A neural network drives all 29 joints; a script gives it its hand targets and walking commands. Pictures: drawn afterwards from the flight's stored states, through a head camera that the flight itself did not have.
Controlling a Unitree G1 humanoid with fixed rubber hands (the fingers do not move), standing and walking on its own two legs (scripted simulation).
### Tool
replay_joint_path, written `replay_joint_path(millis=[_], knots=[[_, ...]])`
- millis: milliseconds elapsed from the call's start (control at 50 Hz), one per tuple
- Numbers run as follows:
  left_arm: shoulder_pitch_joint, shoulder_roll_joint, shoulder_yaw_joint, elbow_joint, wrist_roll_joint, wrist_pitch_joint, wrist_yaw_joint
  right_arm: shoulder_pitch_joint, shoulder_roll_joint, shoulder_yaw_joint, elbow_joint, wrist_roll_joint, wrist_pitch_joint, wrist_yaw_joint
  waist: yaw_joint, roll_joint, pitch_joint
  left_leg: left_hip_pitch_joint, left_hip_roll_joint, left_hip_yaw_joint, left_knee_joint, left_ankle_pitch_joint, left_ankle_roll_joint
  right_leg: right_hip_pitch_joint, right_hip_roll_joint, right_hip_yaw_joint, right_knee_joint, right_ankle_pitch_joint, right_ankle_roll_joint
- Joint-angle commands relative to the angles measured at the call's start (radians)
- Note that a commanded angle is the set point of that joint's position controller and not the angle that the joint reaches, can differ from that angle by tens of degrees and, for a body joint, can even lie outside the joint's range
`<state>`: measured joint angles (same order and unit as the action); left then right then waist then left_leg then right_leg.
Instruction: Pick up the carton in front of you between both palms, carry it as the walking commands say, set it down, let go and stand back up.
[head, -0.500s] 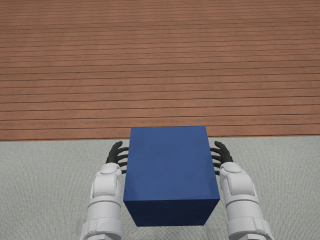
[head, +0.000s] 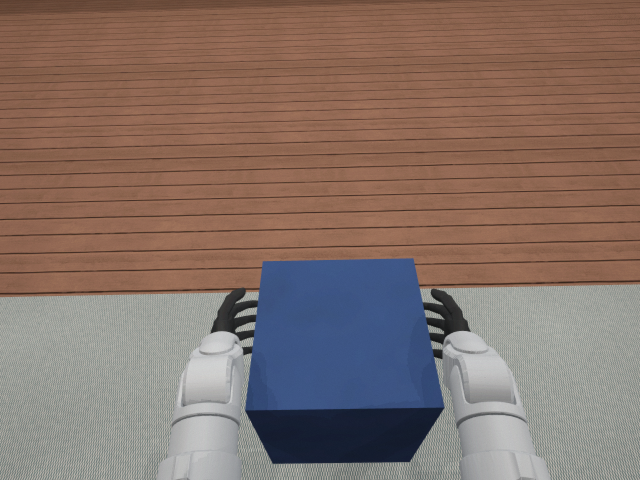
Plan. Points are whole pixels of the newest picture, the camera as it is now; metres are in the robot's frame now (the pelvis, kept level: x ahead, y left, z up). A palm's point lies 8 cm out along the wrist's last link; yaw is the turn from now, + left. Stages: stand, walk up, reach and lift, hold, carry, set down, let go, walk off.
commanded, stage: hold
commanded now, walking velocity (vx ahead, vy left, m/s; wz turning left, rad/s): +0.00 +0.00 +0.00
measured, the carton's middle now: (339, 366) +0.30 +0.00 -0.04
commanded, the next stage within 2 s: carry in 0.50 s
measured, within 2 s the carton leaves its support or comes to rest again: neither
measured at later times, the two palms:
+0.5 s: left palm (223, 344) +0.28 +0.15 +0.05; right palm (459, 342) +0.28 -0.15 +0.05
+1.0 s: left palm (222, 262) +0.40 +0.17 +0.08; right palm (428, 256) +0.40 -0.13 +0.08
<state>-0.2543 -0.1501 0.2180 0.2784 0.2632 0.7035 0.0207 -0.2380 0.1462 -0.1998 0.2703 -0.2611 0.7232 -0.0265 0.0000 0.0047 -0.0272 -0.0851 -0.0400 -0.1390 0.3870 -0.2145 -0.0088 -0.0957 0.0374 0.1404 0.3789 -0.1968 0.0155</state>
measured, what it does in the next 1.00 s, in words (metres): walks ahead: right foot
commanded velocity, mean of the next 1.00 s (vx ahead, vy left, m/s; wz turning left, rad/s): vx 0.27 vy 0.00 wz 0.00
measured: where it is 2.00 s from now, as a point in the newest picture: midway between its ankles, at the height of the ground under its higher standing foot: (314, 355)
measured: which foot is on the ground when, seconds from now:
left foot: down 0.00-0.88, up 0.90-1.00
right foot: down 0.00-0.68, up 0.70-0.86, down 0.88-1.00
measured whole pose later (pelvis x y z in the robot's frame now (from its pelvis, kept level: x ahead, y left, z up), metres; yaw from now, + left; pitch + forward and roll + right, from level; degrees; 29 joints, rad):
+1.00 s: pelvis +0.13 +0.02 +0.00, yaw +3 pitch +6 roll +0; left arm -0.20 -0.14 0.09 -0.21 0.13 1.15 0.10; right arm -0.16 0.12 -0.16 -0.26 -0.09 1.18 -0.10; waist -0.01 -0.01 -0.17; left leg -0.40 0.04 0.09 0.81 -0.51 0.01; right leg -0.24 -0.04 -0.17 0.43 -0.29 -0.02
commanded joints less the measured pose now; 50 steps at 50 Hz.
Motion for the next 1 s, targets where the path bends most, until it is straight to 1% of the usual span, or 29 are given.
replay_joint_path(millis=[0,100,140,280,460,480,500,520,540,580,600,620,640,660,680,700,720,740,760,780,820,840,860,880,900,920,940,960,980], knots=[[-0.471,-0.986,-0.596,-0.083,-0.292,-0.005,-0.262,-0.547,0.958,0.604,-0.140,0.307,-0.033,0.266,0.001,0.002,-0.296,0.083,-0.053,0.052,-0.048,0.311,-0.018,0.114,0.066,-0.064,-0.037,0.273,0.010],[-0.461,-0.934,-0.521,-0.025,-0.249,0.029,-0.266,-0.522,0.922,0.531,-0.080,0.263,0.005,0.265,0.003,0.003,-0.149,0.030,-0.051,0.064,-0.081,0.140,-0.010,0.075,0.058,-0.069,-0.070,0.118,-0.001],[-0.489,-0.941,-0.515,-0.013,-0.247,0.028,-0.274,-0.549,0.932,0.525,-0.068,0.262,0.005,0.271,0.003,0.002,-0.142,0.020,-0.049,0.067,-0.079,0.107,-0.007,0.068,0.056,-0.072,-0.069,0.087,-0.003],[-0.580,-0.971,-0.534,-0.011,-0.261,0.011,-0.288,-0.639,0.969,0.541,-0.065,0.277,-0.010,0.279,0.001,-0.004,-0.201,0.020,-0.049,0.072,-0.063,0.085,-0.002,0.077,0.052,-0.075,-0.052,0.073,-0.001],[-0.593,-0.964,-0.512,0.023,-0.246,0.008,-0.291,-0.650,0.973,0.525,-0.030,0.267,-0.010,0.279,0.004,-0.004,-0.197,0.011,-0.049,0.076,-0.064,0.063,0.002,0.074,0.049,-0.076,-0.054,0.055,0.000],[-0.587,-0.951,-0.521,0.003,-0.250,0.012,-0.286,-0.653,0.963,0.524,-0.047,0.267,-0.008,0.274,0.007,-0.051,-0.189,-0.113,0.095,0.027,0.029,-0.072,0.013,-0.040,-0.106,-0.029,0.007,-0.104,-0.016],[-0.584,-0.945,-0.515,-0.005,-0.254,0.013,-0.280,-0.655,0.955,0.524,-0.061,0.270,-0.007,0.270,0.002,-0.061,-0.224,-0.126,0.089,0.022,0.037,-0.233,0.012,-0.084,-0.125,0.020,-0.034,-0.300,-0.026],[-0.580,-0.945,-0.528,-0.028,-0.261,0.016,-0.274,-0.667,0.959,0.546,-0.087,0.283,-0.005,0.267,0.009,-0.066,-0.205,-0.170,0.068,0.041,0.045,-0.366,0.011,-0.132,-0.133,0.041,-0.072,-0.484,-0.036],[-0.587,-0.943,-0.551,-0.066,-0.272,0.023,-0.266,-0.677,0.959,0.569,-0.116,0.300,0.001,0.264,0.012,-0.085,-0.195,-0.213,0.049,0.071,0.083,-0.406,0.008,-0.148,-0.147,0.062,-0.091,-0.568,-0.050],[-0.581,-0.936,-0.596,-0.134,-0.301,0.047,-0.247,-0.685,0.954,0.616,-0.178,0.337,0.025,0.254,0.013,-0.141,-0.237,-0.240,0.021,0.157,0.210,-0.232,-0.005,-0.123,-0.209,0.115,-0.109,-0.499,-0.083],[-0.575,-0.932,-0.623,-0.168,-0.317,0.066,-0.237,-0.681,0.953,0.642,-0.206,0.359,0.042,0.249,0.012,-0.149,-0.264,-0.242,0.019,0.177,0.198,-0.209,-0.005,-0.115,-0.222,0.112,-0.098,-0.472,-0.094],[-0.575,-0.923,-0.657,-0.211,-0.337,0.090,-0.227,-0.676,0.949,0.671,-0.237,0.383,0.063,0.244,0.011,-0.139,-0.288,-0.216,0.020,0.188,0.153,-0.207,0.001,-0.127,-0.215,0.083,-0.074,-0.466,-0.096],[-0.584,-0.909,-0.690,-0.255,-0.361,0.117,-0.219,-0.677,0.939,0.693,-0.267,0.407,0.088,0.238,0.010,-0.106,-0.293,-0.166,0.026,0.184,0.099,-0.217,0.011,-0.173,-0.189,0.029,-0.036,-0.467,-0.084],[-0.592,-0.898,-0.720,-0.292,-0.386,0.148,-0.212,-0.678,0.922,0.709,-0.294,0.429,0.117,0.231,0.004,-0.031,-0.280,-0.109,0.078,0.113,0.018,-0.283,0.029,-0.249,-0.145,-0.049,0.055,-0.454,-0.059],[-0.612,-0.888,-0.747,-0.323,-0.413,0.181,-0.208,-0.653,0.903,0.717,-0.304,0.443,0.148,0.224,-0.014,0.137,-0.262,-0.035,0.211,-0.095,-0.091,-0.424,0.078,-0.376,-0.084,-0.157,0.251,-0.384,-0.019],[-0.621,-0.881,-0.768,-0.339,-0.439,0.215,-0.205,-0.635,0.879,0.721,-0.317,0.457,0.180,0.215,-0.026,0.262,-0.215,0.056,0.322,-0.296,-0.185,-0.476,0.138,-0.553,-0.035,-0.240,0.400,-0.310,0.012],[-0.636,-0.884,-0.788,-0.362,-0.472,0.248,-0.204,-0.624,0.852,0.729,-0.343,0.460,0.212,0.202,-0.030,0.271,-0.174,0.066,0.369,-0.365,-0.192,-0.347,0.192,-0.611,-0.064,-0.219,0.403,-0.324,0.009],[-0.641,-0.890,-0.805,-0.374,-0.504,0.277,-0.205,-0.610,0.836,0.730,-0.376,0.460,0.242,0.190,-0.033,0.209,-0.191,0.066,0.366,-0.318,-0.175,-0.226,0.204,-0.585,-0.077,-0.215,0.365,-0.329,0.004],[-0.626,-0.894,-0.816,-0.382,-0.530,0.302,-0.205,-0.604,0.836,0.741,-0.418,0.470,0.270,0.180,-0.033,0.166,-0.230,0.075,0.344,-0.236,-0.149,-0.133,0.192,-0.531,-0.068,-0.232,0.299,-0.293,0.003],[-0.608,-0.900,-0.822,-0.395,-0.549,0.323,-0.203,-0.611,0.840,0.755,-0.464,0.487,0.294,0.173,-0.031,0.156,-0.265,0.071,0.309,-0.148,-0.123,-0.074,0.170,-0.459,-0.045,-0.261,0.226,-0.238,0.002],[-0.543,-0.916,-0.833,-0.438,-0.575,0.362,-0.193,-0.591,0.855,0.785,-0.538,0.520,0.339,0.166,-0.013,0.149,-0.320,-0.001,0.225,0.025,-0.035,-0.026,0.123,-0.230,-0.007,-0.326,0.028,-0.083,0.001],[-0.512,-0.920,-0.830,-0.459,-0.580,0.381,-0.187,-0.554,0.863,0.794,-0.559,0.531,0.361,0.166,-0.012,0.115,-0.351,-0.098,0.195,0.093,0.031,-0.049,0.102,-0.046,-0.028,-0.320,-0.026,-0.024,0.000],[-0.473,-0.920,-0.821,-0.479,-0.579,0.402,-0.183,-0.519,0.863,0.798,-0.575,0.538,0.380,0.168,-0.002,0.045,-0.390,-0.247,0.170,0.150,0.149,-0.107,0.075,0.170,-0.114,-0.230,-0.055,-0.038,-0.018],[-0.427,-0.894,-0.802,-0.491,-0.556,0.418,-0.176,-0.528,0.874,0.807,-0.605,0.555,0.405,0.176,0.024,-0.169,-0.410,-0.474,0.121,0.235,0.380,-0.191,0.030,0.327,-0.315,0.076,-0.115,-0.215,-0.098],[-0.403,-0.875,-0.781,-0.490,-0.525,0.429,-0.168,-0.555,0.877,0.813,-0.630,0.574,0.428,0.187,0.032,-0.303,-0.344,-0.684,0.065,0.261,0.447,-0.305,0.012,0.384,-0.445,0.296,-0.146,-0.135,-0.204],[-0.405,-0.879,-0.784,-0.528,-0.513,0.443,-0.162,-0.566,0.890,0.830,-0.635,0.596,0.443,0.198,0.032,-0.238,-0.292,-0.748,0.100,0.211,0.482,-0.365,0.025,0.373,-0.474,0.307,-0.130,-0.014,-0.256],[-0.409,-0.880,-0.790,-0.572,-0.511,0.455,-0.157,-0.553,0.897,0.827,-0.634,0.606,0.451,0.207,0.036,-0.166,-0.276,-0.758,0.112,0.206,0.489,-0.379,0.026,0.361,-0.460,0.253,-0.121,0.087,-0.256],[-0.417,-0.892,-0.801,-0.610,-0.516,0.466,-0.155,-0.533,0.901,0.819,-0.632,0.611,0.456,0.211,0.040,-0.114,-0.286,-0.742,0.118,0.207,0.445,-0.357,0.025,0.350,-0.444,0.190,-0.126,0.086,-0.233],[-0.421,-0.915,-0.810,-0.645,-0.530,0.474,-0.156,-0.505,0.902,0.810,-0.642,0.610,0.461,0.210,0.036,-0.100,-0.290,-0.699,0.120,0.219,0.378,-0.297,0.023,0.318,-0.416,0.113,-0.133,0.076,-0.196]])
